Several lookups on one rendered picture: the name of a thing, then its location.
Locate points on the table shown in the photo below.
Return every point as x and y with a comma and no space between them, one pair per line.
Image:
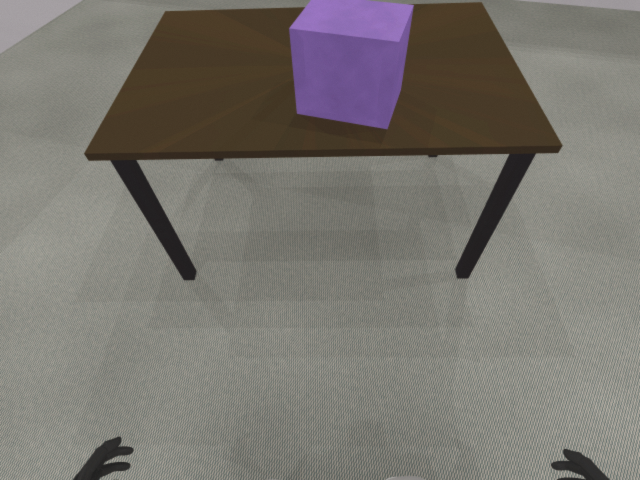
218,84

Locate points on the carton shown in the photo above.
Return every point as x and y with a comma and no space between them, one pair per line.
348,59

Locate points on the robot right hand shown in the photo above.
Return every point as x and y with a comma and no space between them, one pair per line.
579,464

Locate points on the robot left hand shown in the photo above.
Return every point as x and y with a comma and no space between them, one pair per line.
94,468

